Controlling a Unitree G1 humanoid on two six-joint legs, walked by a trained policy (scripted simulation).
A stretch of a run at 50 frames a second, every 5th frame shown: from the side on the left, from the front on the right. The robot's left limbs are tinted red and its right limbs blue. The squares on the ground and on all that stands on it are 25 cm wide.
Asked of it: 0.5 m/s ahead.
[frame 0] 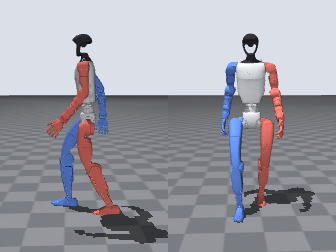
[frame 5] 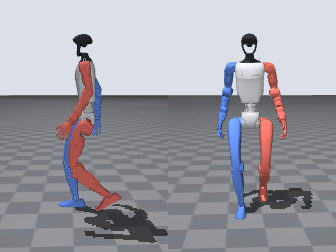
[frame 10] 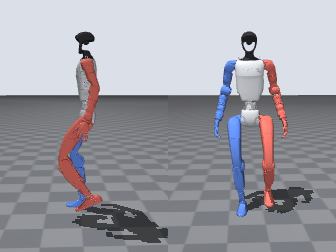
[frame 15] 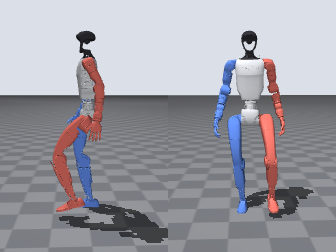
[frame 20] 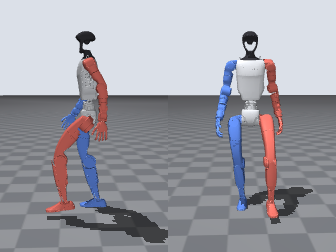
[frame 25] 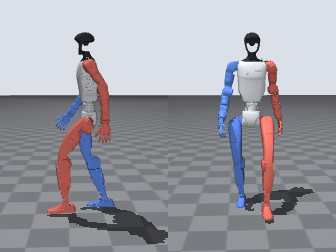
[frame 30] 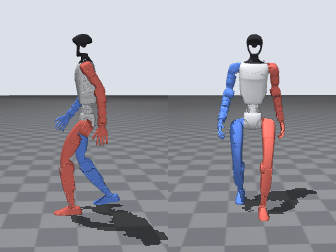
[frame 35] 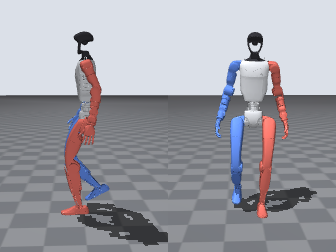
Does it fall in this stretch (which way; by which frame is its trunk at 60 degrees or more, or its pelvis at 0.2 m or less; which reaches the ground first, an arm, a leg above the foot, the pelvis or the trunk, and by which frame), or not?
no
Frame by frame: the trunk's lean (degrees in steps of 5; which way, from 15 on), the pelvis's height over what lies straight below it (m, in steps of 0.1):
0: 5, 0.8
5: 5, 0.8
10: 5, 0.8
15: 0, 0.8
20: 5, 0.8
25: 5, 0.8
30: 5, 0.8
35: 5, 0.8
